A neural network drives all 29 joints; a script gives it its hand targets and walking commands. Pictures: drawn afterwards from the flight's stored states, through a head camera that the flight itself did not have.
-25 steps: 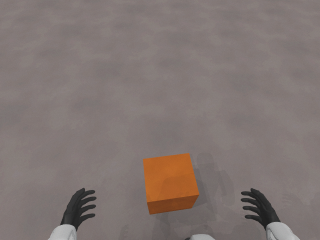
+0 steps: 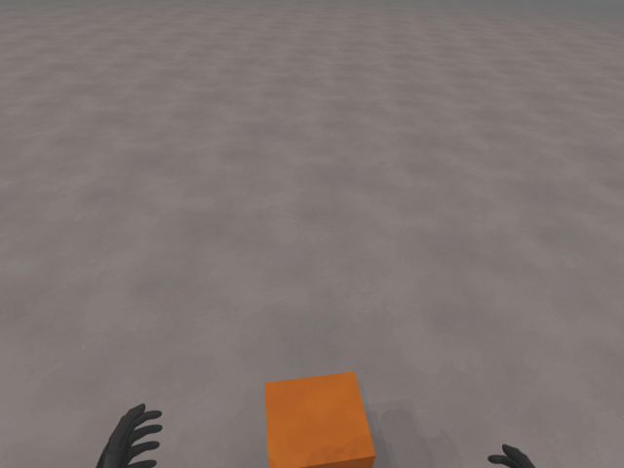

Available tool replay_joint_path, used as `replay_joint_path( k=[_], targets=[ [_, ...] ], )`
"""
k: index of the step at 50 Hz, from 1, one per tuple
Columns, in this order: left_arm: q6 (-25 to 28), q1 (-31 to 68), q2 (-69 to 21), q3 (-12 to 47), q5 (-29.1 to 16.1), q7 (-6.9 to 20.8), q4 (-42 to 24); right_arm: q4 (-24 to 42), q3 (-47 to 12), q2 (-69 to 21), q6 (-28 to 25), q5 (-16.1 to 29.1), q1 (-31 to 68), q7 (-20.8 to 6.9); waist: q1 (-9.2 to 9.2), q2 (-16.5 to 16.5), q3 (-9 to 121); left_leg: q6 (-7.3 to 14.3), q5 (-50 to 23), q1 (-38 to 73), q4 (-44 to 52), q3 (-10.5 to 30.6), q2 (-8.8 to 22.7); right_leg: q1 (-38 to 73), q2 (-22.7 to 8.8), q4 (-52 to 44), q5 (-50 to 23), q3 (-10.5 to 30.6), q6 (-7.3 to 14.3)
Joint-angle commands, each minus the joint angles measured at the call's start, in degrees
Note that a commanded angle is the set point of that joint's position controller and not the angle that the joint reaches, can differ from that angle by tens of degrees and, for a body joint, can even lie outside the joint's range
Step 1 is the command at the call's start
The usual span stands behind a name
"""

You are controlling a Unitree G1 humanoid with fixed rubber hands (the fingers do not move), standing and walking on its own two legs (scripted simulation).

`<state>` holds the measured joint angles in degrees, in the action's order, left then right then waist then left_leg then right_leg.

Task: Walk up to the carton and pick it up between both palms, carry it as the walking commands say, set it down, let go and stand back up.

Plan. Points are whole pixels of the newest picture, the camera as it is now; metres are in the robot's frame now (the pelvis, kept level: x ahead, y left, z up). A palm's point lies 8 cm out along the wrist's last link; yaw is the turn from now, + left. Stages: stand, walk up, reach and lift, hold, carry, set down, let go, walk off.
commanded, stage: stand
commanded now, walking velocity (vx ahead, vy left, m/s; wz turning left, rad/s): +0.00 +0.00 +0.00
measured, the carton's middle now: (314, 441) +0.43 -0.02 -0.62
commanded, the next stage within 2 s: none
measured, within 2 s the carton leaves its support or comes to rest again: neither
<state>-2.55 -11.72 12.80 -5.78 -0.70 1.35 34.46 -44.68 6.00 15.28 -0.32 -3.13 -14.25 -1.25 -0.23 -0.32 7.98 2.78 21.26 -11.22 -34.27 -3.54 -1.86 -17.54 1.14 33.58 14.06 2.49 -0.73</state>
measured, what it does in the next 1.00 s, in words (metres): stands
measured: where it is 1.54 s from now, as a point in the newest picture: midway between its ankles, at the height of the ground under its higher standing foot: outside the picture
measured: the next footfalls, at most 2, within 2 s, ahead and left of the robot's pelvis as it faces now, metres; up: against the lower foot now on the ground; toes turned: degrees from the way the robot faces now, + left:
none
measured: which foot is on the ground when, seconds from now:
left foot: down 0.00-1.00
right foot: down 0.00-1.00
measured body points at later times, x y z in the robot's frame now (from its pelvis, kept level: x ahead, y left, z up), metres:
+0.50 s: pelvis -0.01 -0.01 +0.00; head -0.07 +0.00 +0.44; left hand +0.15 +0.26 -0.08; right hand +0.10 -0.29 -0.10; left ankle -0.03 +0.08 -0.73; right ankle +0.04 -0.13 -0.73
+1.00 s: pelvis -0.02 -0.01 +0.00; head -0.07 +0.00 +0.45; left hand +0.12 +0.26 -0.09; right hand +0.07 -0.29 -0.11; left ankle -0.03 +0.08 -0.73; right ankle +0.04 -0.13 -0.73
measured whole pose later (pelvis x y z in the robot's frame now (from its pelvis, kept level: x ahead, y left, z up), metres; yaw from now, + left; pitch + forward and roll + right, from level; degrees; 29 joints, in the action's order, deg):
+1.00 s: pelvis -0.02 -0.01 +0.00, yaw +0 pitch -3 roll +0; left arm -0.7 -13.4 13.5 -5.8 -0.7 0.4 39.8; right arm -51.4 6.0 15.3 -2.2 -2.2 -15.7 -0.6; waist 0.6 -2.0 4.2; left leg 2.8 19.9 -11.1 -34.3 -3.5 -1.9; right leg -17.6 1.1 34.1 13.1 2.4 0.0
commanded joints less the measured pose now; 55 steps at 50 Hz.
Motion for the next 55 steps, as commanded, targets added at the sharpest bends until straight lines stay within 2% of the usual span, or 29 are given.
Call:
replay_joint_path(
  k=[1,2,6,9,12,13,15,16,20,22,25,27,30,33,34,35,36,37,39,40,41,42,44,46,48,50,52,54,55],
  targets=[
    [4.5,2.4,12.5,-0.2,3.7,-1.1,-1.7,6.3,1.9,12.9,-3.5,0.0,2.7,1.1,0.40,-1.3,-5.6,-2.1,-3.6,-9.7,15.3,12.9,8.5,3.3,-4.2,-3.9,-2.7,4.1,3.2],
    [4.5,1.7,12.6,-0.5,3.5,-1.3,-1.1,6.1,1.8,12.7,-3.6,0.1,2.7,1.2,0.65,-0.6,-3.9,-1.8,-4.2,-9.1,15.3,13.1,8.5,5.0,-4.2,-3.8,-3.4,4.1,3.1],
    [5.3,1.9,13.7,-0.7,3.7,-1.3,-1.0,5.6,1.9,12.7,-3.9,0.4,1.8,1.1,-0.30,-3.8,-3.9,-0.9,-3.1,-7.7,12.8,11.9,7.4,3.9,-5.2,-5.3,-4.3,5.8,3.8],
    [5.2,1.4,12.9,-0.5,3.6,-1.5,-0.5,4.8,1.8,12.2,-4.1,0.3,1.6,1.0,0.08,-1.3,-4.9,-1.0,-5.4,-7.8,13.1,12.4,7.9,3.5,-5.3,-5.1,-5.2,6.3,4.1],
    [5.2,0.8,13.0,-0.5,3.5,-1.7,-0.5,4.5,1.7,12.6,-4.2,0.5,1.4,1.2,0.42,-1.0,-4.7,-1.1,-8.2,-8.2,13.3,12.7,8.0,4.9,-5.1,-4.0,-7.2,5.8,4.2],
    [5.4,1.2,13.0,-0.4,3.5,-1.6,-0.5,4.2,1.6,12.5,-4.2,0.6,1.9,1.3,0.71,-2.9,-4.6,-1.3,-9.2,-8.1,13.3,12.6,8.3,4.7,-4.9,-3.5,-7.4,5.3,4.1],
    [5.6,0.3,13.0,-0.5,3.0,-1.7,-0.2,3.6,1.7,13.1,-4.2,0.5,1.7,1.4,0.81,-0.3,-5.2,-1.1,-8.9,-7.7,12.8,11.8,7.9,4.2,-5.5,-4.5,-7.3,6.4,4.3],
    [5.4,0.3,13.6,-0.7,3.5,-1.8,-0.1,3.5,1.6,12.4,-4.3,0.8,1.5,1.3,0.61,-1.9,-5.4,-0.8,-8.5,-7.9,12.4,11.9,7.8,4.4,-5.6,-4.5,-7.6,6.2,4.4],
    [5.4,0.7,12.6,-0.5,3.3,-1.8,0.7,2.7,1.4,12.7,-4.5,0.6,1.7,1.7,0.55,-0.2,-4.9,-1.1,-11.3,-6.9,12.9,12.1,8.6,4.3,-5.4,-3.8,-8.5,6.0,4.4],
    [5.3,-0.8,13.1,-0.7,3.2,-1.9,1.2,2.4,1.6,12.9,-4.5,0.9,1.9,1.7,1.23,-2.5,-5.5,-1.1,-12.2,-6.6,12.9,12.8,9.1,4.2,-4.9,-3.9,-8.3,5.2,4.5],
    [5.5,-0.3,12.9,-0.4,3.1,-2.1,1.5,1.7,1.3,12.6,-4.3,0.7,1.9,1.8,0.87,0.6,-6.3,-0.6,-11.2,-7.2,13.1,11.9,8.4,4.1,-5.9,-4.3,-8.2,6.4,4.6],
    [5.6,-0.4,13.2,-0.5,3.4,-2.2,1.9,1.5,1.2,12.2,-4.2,0.8,2.5,1.7,1.32,-2.4,-5.8,-0.3,-8.7,-7.1,12.9,11.6,8.2,5.1,-5.8,-5.0,-8.1,6.4,4.5],
    [5.6,-0.5,13.2,-0.7,3.5,-2.2,2.2,1.0,1.2,12.9,-4.6,0.9,1.5,1.7,1.05,-0.8,-5.8,-0.5,-9.7,-6.7,13.0,11.9,8.2,5.3,-5.6,-5.3,-8.2,6.7,4.7],
    [5.7,-0.6,13.3,-0.4,3.2,-2.2,2.9,0.8,1.5,13.5,-4.7,0.9,2.0,1.7,0.71,-1.2,-6.1,-0.6,-11.8,-5.4,12.8,11.9,8.3,4.4,-5.4,-5.2,-9.5,6.1,4.3],
    [5.7,-0.7,13.8,-0.7,3.5,-2.4,2.8,0.7,1.3,12.7,-4.6,1.0,1.9,1.8,0.79,-2.5,-6.2,-0.1,-11.3,-5.4,12.3,11.7,8.2,4.3,-5.8,-5.3,-9.5,6.4,4.6],
    [5.7,0.1,13.2,-0.4,3.3,-2.4,3.0,0.7,1.0,12.7,-4.7,0.9,2.8,1.7,1.05,-0.7,-5.3,0.0,-10.6,-6.3,12.3,11.6,8.0,5.8,-5.8,-5.5,-9.2,6.7,4.4],
    [5.8,-0.4,13.5,-0.4,3.3,-2.3,3.0,0.6,1.3,13.0,-4.6,0.9,3.3,1.8,1.54,-2.3,-6.0,0.0,-10.0,-6.2,12.3,11.5,7.9,5.4,-6.0,-5.3,-9.0,6.3,4.5],
    [5.9,0.8,13.8,-0.7,3.5,-2.5,2.8,0.2,1.1,12.4,-4.6,1.3,1.8,1.8,0.45,-1.9,-7.3,-0.1,-9.6,-6.6,12.3,11.6,7.7,4.2,-6.1,-5.5,-9.4,7.3,4.7],
    [5.7,0.7,13.6,-0.7,3.3,-2.3,3.3,0.1,1.0,12.7,-4.7,1.0,2.3,1.6,0.99,-2.2,-6.6,0.2,-8.0,-6.3,13.0,12.2,8.3,4.3,-5.8,-5.8,-7.1,7.1,4.7],
    [5.7,-0.3,14.1,-0.8,3.4,-2.4,3.5,-0.1,1.2,13.0,-4.5,1.0,2.4,1.7,1.28,-0.9,-7.8,0.5,-7.3,-7.2,13.1,12.0,8.2,4.4,-5.8,-6.1,-7.5,7.1,4.5],
    [5.7,0.4,14.4,-0.9,3.3,-2.4,3.6,0.2,1.1,13.3,-4.5,1.0,3.1,1.7,0.94,-2.2,-7.7,0.4,-7.1,-7.5,13.4,11.8,8.2,4.8,-5.9,-6.4,-7.6,7.2,4.5],
    [5.7,-0.3,13.7,-0.6,3.3,-2.3,3.8,0.0,0.9,13.0,-4.6,1.0,3.0,1.6,1.11,-0.2,-8.3,0.5,-5.6,-8.2,13.8,12.2,8.2,4.9,-5.9,-6.4,-6.2,7.4,4.6],
    [5.8,1.1,13.4,-0.5,3.5,-2.2,3.7,-0.9,0.9,13.5,-4.4,1.0,2.1,1.7,0.75,-1.9,-9.4,0.5,-4.9,-7.9,14.1,12.1,8.4,3.2,-6.1,-6.9,-4.5,7.4,4.7],
    [5.7,0.5,13.9,-0.8,3.2,-2.1,3.9,-0.6,0.9,13.4,-4.6,0.9,2.4,1.7,0.83,1.3,-8.5,0.4,-6.2,-7.0,14.3,12.6,8.9,4.1,-5.4,-6.2,-6.1,6.9,4.5],
    [5.8,-0.6,14.2,-0.9,3.2,-2.3,4.6,-0.9,0.9,13.3,-4.7,1.1,2.6,1.6,1.23,-1.2,-6.0,0.6,-7.3,-6.3,13.6,12.8,8.7,6.4,-5.9,-5.9,-7.7,6.7,4.6],
    [5.7,0.3,13.5,-0.6,3.0,-2.3,4.5,-0.9,1.0,13.9,-4.8,1.1,3.2,1.7,1.17,0.6,-7.4,0.6,-8.6,-7.5,13.8,12.2,8.5,6.6,-6.1,-6.1,-8.4,7.0,4.7],
    [5.7,-0.3,14.0,-0.7,3.0,-2.3,5.2,-1.3,0.9,13.5,-4.7,1.3,2.9,1.8,1.34,-1.8,-6.8,0.3,-9.8,-6.5,13.3,11.8,8.4,6.9,-6.1,-6.3,-9.4,6.5,4.6],
    [5.7,-0.3,14.3,-0.7,3.0,-2.3,5.4,-1.7,0.6,12.8,-4.6,1.4,2.5,1.9,1.17,-0.8,-7.0,0.5,-11.2,-5.7,12.7,11.2,8.0,6.4,-6.4,-6.2,-9.7,7.2,4.8],
    [5.6,0.2,14.4,-0.7,3.0,-2.3,5.2,-1.6,0.6,12.8,-4.6,1.6,3.0,1.8,0.78,-2.0,-5.7,0.4,-10.5,-4.8,12.8,11.5,8.2,6.4,-6.2,-6.3,-9.0,7.0,4.8]
  ],
)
